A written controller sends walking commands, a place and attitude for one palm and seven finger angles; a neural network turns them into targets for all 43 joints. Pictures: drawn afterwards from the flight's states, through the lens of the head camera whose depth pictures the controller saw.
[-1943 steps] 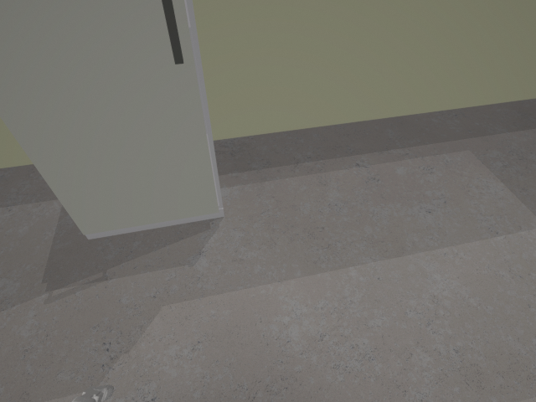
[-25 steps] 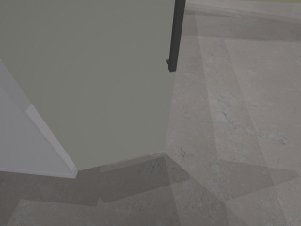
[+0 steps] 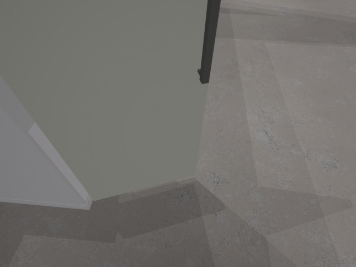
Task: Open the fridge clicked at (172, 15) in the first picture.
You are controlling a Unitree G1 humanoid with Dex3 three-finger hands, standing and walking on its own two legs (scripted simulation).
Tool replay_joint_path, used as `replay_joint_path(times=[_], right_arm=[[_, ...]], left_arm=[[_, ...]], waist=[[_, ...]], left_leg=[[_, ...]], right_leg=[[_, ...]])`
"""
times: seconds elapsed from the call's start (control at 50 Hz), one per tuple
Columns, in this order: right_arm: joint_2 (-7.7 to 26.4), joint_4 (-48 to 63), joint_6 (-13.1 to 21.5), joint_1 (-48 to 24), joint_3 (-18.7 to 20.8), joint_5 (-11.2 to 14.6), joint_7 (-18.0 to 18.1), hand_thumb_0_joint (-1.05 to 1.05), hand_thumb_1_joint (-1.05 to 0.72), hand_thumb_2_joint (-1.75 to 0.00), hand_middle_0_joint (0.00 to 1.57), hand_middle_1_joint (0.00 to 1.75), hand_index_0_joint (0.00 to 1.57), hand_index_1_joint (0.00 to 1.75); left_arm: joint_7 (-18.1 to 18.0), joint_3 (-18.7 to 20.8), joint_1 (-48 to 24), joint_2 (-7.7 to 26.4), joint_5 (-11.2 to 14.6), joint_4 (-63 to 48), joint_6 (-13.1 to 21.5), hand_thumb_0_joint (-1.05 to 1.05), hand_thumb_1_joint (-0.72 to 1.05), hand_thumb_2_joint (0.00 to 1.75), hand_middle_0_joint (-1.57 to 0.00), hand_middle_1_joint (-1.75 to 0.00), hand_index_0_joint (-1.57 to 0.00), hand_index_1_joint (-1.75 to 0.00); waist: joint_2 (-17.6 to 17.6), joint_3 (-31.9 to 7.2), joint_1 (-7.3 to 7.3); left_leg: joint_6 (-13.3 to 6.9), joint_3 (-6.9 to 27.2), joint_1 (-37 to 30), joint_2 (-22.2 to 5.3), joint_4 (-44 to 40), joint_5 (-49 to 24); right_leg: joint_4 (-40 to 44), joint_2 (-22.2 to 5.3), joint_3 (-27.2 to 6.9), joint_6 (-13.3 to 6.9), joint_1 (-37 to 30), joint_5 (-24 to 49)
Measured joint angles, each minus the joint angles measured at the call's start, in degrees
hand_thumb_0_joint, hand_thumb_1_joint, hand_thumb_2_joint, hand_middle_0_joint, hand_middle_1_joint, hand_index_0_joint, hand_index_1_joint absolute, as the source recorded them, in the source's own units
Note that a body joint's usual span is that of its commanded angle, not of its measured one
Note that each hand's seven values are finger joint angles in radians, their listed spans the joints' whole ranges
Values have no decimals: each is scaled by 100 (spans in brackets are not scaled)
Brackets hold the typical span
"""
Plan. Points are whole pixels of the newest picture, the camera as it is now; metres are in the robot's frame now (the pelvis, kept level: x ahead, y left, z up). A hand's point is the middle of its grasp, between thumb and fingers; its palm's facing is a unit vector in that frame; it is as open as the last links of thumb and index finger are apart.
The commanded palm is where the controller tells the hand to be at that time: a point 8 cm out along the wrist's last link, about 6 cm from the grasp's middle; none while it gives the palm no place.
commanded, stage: look to check the result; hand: right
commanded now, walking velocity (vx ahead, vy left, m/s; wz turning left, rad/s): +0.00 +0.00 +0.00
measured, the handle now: (208, 18) +0.67 -0.03 +0.23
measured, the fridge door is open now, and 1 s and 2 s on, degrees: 69 69 69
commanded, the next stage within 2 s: stand and wait in 0.06 s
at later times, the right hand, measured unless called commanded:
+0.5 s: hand out of the picture +0.07 -0.22 -0.16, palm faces -0.02 +0.96 -0.28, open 7.4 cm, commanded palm none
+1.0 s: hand out of the picture +0.08 -0.23 -0.16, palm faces -0.03 +0.95 -0.31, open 7.4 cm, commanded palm none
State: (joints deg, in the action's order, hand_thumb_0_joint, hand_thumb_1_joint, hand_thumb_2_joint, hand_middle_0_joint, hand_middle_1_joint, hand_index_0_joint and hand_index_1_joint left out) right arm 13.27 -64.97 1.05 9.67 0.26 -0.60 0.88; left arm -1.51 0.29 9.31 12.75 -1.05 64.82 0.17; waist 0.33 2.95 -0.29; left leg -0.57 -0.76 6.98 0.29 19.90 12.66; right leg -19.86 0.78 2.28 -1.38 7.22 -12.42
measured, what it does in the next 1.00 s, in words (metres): stands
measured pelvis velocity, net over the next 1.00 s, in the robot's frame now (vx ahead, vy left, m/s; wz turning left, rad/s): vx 0.00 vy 0.01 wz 0.00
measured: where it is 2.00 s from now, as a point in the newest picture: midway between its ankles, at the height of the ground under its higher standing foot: outside the picture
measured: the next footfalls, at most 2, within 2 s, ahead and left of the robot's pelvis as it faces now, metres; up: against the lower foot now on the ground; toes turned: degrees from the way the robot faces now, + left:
none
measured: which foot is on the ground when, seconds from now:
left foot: down 0.00-1.00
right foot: down 0.00-1.00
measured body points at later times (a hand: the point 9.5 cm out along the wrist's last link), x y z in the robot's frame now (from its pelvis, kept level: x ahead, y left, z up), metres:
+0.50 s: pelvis +0.00 +0.00 +0.00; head +0.02 +0.00 +0.45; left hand +0.06 +0.28 -0.14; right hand +0.07 -0.27 -0.14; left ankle -0.02 +0.11 -0.75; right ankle -0.02 -0.10 -0.75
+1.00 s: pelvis +0.00 +0.01 +0.00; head +0.02 +0.01 +0.45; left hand +0.07 +0.29 -0.14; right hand +0.08 -0.28 -0.14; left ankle -0.02 +0.11 -0.75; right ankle -0.02 -0.10 -0.75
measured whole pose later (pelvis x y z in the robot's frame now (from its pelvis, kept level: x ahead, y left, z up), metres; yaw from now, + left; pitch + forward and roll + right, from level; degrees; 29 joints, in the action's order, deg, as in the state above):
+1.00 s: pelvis +0.00 +0.01 +0.00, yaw +0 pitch +0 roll +0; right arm 17.6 -64.6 1.3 5.8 0.4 -0.7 0.2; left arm -1.0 0.3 5.6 17.3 -1.0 64.7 0.3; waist 0.3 2.9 -0.6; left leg -1.2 -1.0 5.2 0.9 16.5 10.9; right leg -16.3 0.3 2.0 -0.6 5.4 -10.5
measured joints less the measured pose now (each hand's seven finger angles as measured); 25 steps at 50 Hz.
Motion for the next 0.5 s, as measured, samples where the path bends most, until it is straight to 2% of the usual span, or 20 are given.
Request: replay_joint_path(times=[0.5], right_arm=[[276, 61, 24, -270, 24, -1, -34, 1, -91, -90, 20, 30, 20, 30]], left_arm=[[35, 16, -190, 267, -1, 10, 1, 1, 90, 90, -20, -30, -20, -30]], waist=[[-7, 0, -35]], left_leg=[[-27, 3, -111, 32, -201, -99]], right_leg=[[200, -28, 1, 35, -115, 95]])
